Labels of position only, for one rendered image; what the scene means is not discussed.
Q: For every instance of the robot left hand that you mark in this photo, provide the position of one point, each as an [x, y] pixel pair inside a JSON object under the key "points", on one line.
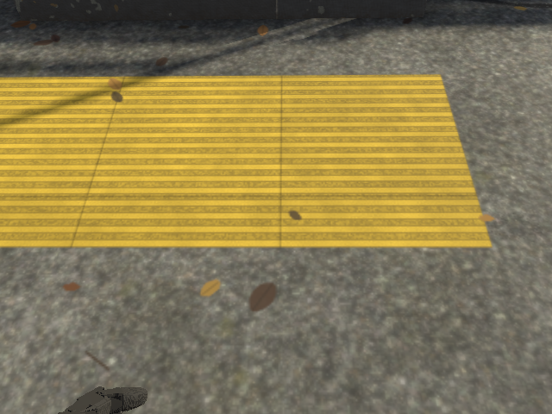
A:
{"points": [[110, 401]]}

